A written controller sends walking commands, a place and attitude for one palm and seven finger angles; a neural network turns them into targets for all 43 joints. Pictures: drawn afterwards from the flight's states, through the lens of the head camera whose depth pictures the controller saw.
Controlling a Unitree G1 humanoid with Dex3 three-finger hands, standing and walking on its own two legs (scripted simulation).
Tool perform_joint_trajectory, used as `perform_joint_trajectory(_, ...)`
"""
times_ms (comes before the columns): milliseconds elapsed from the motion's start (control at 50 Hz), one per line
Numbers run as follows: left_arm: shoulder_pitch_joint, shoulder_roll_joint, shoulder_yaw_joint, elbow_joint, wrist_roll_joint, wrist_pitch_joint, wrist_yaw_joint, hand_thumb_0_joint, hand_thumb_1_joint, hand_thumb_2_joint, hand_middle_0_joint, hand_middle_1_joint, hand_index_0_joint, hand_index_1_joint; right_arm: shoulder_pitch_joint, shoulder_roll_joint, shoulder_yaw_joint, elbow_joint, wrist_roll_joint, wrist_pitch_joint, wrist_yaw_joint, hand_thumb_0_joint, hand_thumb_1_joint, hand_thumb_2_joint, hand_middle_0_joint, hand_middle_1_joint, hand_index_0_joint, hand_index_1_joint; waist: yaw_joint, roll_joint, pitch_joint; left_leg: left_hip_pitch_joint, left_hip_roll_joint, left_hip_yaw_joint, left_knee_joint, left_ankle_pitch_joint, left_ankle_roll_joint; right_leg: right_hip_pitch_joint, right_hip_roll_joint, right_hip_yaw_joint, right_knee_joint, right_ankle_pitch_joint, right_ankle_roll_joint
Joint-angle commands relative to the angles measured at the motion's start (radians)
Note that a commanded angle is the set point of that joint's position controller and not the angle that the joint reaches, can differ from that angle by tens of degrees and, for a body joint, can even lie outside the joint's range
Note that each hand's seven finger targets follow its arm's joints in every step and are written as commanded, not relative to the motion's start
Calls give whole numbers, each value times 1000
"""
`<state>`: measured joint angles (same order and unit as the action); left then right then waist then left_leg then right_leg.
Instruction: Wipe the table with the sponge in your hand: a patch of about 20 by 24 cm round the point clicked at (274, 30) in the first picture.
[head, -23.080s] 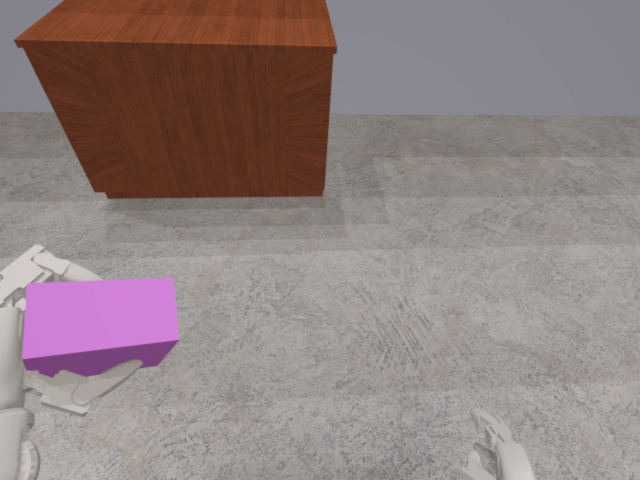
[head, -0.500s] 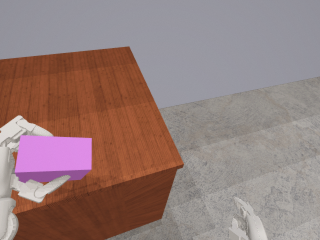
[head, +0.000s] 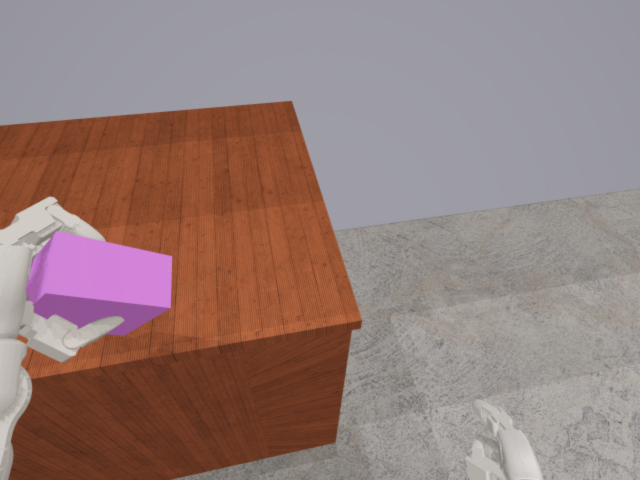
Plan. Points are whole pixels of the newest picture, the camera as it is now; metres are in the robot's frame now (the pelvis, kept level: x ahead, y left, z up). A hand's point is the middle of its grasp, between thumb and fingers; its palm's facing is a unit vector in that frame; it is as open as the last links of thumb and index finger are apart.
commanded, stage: turn the palm down, sponge in hand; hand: left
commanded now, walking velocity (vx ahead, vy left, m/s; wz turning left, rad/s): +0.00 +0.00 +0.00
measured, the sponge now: (112, 292) +0.25 +0.26 +0.13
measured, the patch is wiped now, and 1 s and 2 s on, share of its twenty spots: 0.00 0.00 0.00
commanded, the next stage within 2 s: move the sponge above the wiping area in 1.72 s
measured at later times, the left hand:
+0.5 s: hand (78, 264) +0.27 +0.29 +0.16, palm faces +0.27 -0.40 -0.87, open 10.3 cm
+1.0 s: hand (48, 284) +0.25 +0.32 +0.15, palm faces +0.10 -0.24 -0.97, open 10.3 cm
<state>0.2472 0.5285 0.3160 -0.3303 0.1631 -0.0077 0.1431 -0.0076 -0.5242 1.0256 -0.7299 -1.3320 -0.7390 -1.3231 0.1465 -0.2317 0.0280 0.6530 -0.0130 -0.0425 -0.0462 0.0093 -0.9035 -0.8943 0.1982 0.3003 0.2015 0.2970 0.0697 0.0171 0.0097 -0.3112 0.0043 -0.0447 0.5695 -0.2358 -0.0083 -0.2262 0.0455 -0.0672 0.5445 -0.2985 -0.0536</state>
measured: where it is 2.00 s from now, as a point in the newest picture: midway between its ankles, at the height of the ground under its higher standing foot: outside the picture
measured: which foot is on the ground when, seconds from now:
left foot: down 0.00-1.00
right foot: down 0.00-1.00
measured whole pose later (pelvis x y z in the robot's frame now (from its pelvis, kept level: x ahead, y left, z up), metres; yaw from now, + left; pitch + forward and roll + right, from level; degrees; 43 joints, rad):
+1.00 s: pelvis +0.01 +0.04 +0.01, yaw -2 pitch -1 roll -1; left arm 0.22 0.61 0.09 -0.40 0.62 0.44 -0.07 0.00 -0.52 1.03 -0.72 -1.34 -0.73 -1.33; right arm 0.05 -0.27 0.06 0.58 0.06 0.09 -0.09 0.01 -0.90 -0.89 0.20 0.30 0.20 0.30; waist 0.10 0.11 -0.01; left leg -0.24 -0.04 0.01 0.46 -0.20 0.05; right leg -0.18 -0.01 -0.01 0.45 -0.25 0.00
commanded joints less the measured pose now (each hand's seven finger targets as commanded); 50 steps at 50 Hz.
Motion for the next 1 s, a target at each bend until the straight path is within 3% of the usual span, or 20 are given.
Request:
perform_joint_trajectory(0, -250, 253, 74, -49, 26, 68, -29, 0, 100, 1300, -1200, -1600, -1200, -1600, -137, -136, -44, -142, 18, -35, -34, 0, -900, -900, 200, 300, 200, 300, -42, 155, -62, 61, -35, 81, -56, -50, 32, -73, -63, 125, -201, -105, 39)
perform_joint_trajectory(60, -280, 261, 6, -56, 43, 120, -127, 0, 100, 1300, -1200, -1600, -1200, -1600, -175, -143, -42, -173, 37, -34, -52, 0, -900, -900, 200, 300, 200, 300, -39, 10, -35, 21, -27, 65, -36, -57, 34, -54, -104, 202, -242, -209, 64)
perform_joint_trajectory(100, -306, 307, 37, -103, 58, 98, -160, 0, 100, 1300, -1200, -1600, -1200, -1600, -194, -133, -41, -188, 40, -37, -60, 0, -900, -900, 200, 300, 200, 300, -23, -28, -43, 19, -23, 55, -20, -39, 32, -45, -119, 242, -248, -214, 70)
perform_joint_trajectory(160, -226, 353, 136, -184, 63, 0, -165, 0, 100, 1300, -1200, -1600, -1200, -1600, -165, -120, -56, -197, 25, -35, -56, 0, -900, -900, 200, 300, 200, 300, 8, -114, -148, 15, -24, 32, 1, 38, 38, 32, -122, 229, -178, 7, 87)
perform_joint_trajectory(200, -144, 449, 260, -238, 62, -45, -128, 0, 100, 1300, -1200, -1600, -1200, -1600, -137, -123, -68, -198, 18, -30, -49, 0, -900, -900, 200, 300, 200, 300, 44, -64, -219, 38, -27, 34, 10, 112, 34, 72, -113, 225, -128, 175, 81)
perform_joint_trajectory(220, -136, 388, 230, -276, 66, -62, -106, 0, 100, 1300, -1200, -1600, -1200, -1600, -130, -107, -67, -207, 16, -29, -38, 0, -900, -900, 200, 300, 200, 300, 39, -27, -254, 46, -31, 39, 8, 158, 37, 87, -106, 182, -88, 266, 76)
perform_joint_trajectory(300, 73, 388, 293, -235, 101, 2, -16, 0, 100, 1300, -1200, -1600, -1200, -1600, -58, -134, -93, -195, 24, 2, -16, 0, -900, -900, 200, 300, 200, 300, 51, 76, -246, 72, -29, 75, 12, 299, 35, 74, -71, 135, -33, 492, 57)
perform_joint_trajectory(320, 61, 322, 225, -255, 110, 35, -9, 0, 100, 1300, -1200, -1600, -1200, -1600, -61, -131, -92, -209, 30, 9, -10, 0, -900, -900, 200, 300, 200, 300, 32, 83, -238, 66, -23, 82, 11, 313, 36, 71, -74, 110, -24, 500, 57)
perform_joint_trajectory(420, 31, 316, 138, -255, 165, 210, -36, 0, 100, 1300, -1200, -1600, -1200, -1600, -100, -154, -80, -233, 53, 41, -26, 0, -900, -900, 200, 300, 200, 300, 4, 44, -171, 65, -11, 80, -4, 324, 48, 21, -57, 83, -40, 436, 55)
perform_joint_trajectory(480, -14, 332, 84, -328, 204, 220, -85, 0, 100, 1300, -1200, -1600, -1200, -1600, -119, -155, -72, -253, 54, 33, -48, 0, -900, -900, 200, 300, 200, 300, -4, -5, -201, 101, -12, 69, -7, 324, 60, -7, -49, 81, -44, 415, 65)
perform_joint_trajectory(520, -61, 308, 35, -402, 239, 194, -96, 0, 100, 1300, -1200, -1600, -1200, -1600, -134, -139, -64, -268, 51, 21, -59, 0, -900, -900, 200, 300, 200, 300, -9, 36, -227, 143, -11, 62, -18, 330, 62, -21, -42, 76, -50, 378, 58)
perform_joint_trajectory(600, -33, 398, 114, -459, 322, 151, -71, 0, 100, 1300, -1200, -1600, -1200, -1600, -133, -141, -67, -254, 32, 23, -64, 0, -900, -900, 200, 300, 200, 300, 22, 60, -299, 191, -6, 40, -28, 388, 55, 4, -26, 81, -48, 370, 41)
perform_joint_trajectory(620, -55, 360, 84, -448, 342, 151, -57, 0, 100, 1300, -1200, -1600, -1200, -1600, -125, -127, -60, -257, 27, 25, -56, 0, -900, -900, 200, 300, 200, 300, 12, 66, -309, 187, -4, 35, -30, 412, 52, 6, -33, 64, -45, 369, 40)
perform_joint_trajectory(700, -69, 423, 173, -305, 385, 229, 1, 0, 100, 1300, -1200, -1600, -1200, -1600, -159, -136, -56, -218, 35, 64, -37, 0, -900, -900, 200, 300, 200, 300, 47, 138, -229, 148, 6, 13, -78, 366, 21, 23, -16, 72, -78, 274, 14)
perform_joint_trajectory(720, -105, 338, 93, -298, 379, 256, 3, 0, 100, 1300, -1200, -1600, -1200, -1600, -170, -123, -49, -231, 41, 70, -31, 0, -900, -900, 200, 300, 200, 300, 29, 134, -224, 142, 12, 16, -88, 359, 17, 31, -27, 48, -81, 265, 19)
perform_joint_trajectory(740, -114, 375, 109, -258, 391, 288, 4, 0, 100, 1300, -1200, -1600, -1200, -1600, -162, -138, -51, -220, 41, 80, -28, 0, -900, -900, 200, 300, 200, 300, 36, 140, -212, 133, 17, 8, -105, 344, 10, 32, -22, 49, -89, 240, 16)
perform_joint_trajectory(800, -133, 351, 42, -202, 394, 387, -44, 0, 100, 1300, -1200, -1600, -1200, -1600, -256, -146, -30, -226, 59, 95, -31, 0, -900, -900, 200, 300, 200, 300, 46, 132, -156, 127, 13, 4, -156, 242, 11, 39, -21, 58, -126, 172, 13)
perform_joint_trajectory(840, -169, 309, -66, -232, 424, 416, -99, 0, 100, 1300, -1200, -1600, -1200, -1600, -270, -149, -20, -241, 63, 93, -34, 0, -900, -900, 200, 300, 200, 300, 30, 109, -159, 134, 12, -4, -183, 209, 19, 45, -28, 50, -135, 159, 18)
perform_joint_trajectory(920, -220, 260, -177, -335, 481, 400, -196, 0, 100, 1300, -1200, -1600, -1200, -1600, -310, -132, -6, -265, 69, 73, -45, 0, -900, -900, 200, 300, 200, 300, 8, 75, -162, 166, 5, -17, -207, 157, 44, 44, -25, 57, -152, 127, 24)
perform_joint_trajectory(980, -259, 354, -110, -366, 551, 331, -204, 0, 100, 1300, -1200, -1600, -1200, -1600, -286, -136, -11, -249, 49, 71, -50, 0, -900, -900, 200, 300, 200, 300, 23, 67, -201, 184, 9, -43, -234, 116, 53, 64, -20, 60, -156, 102, 26)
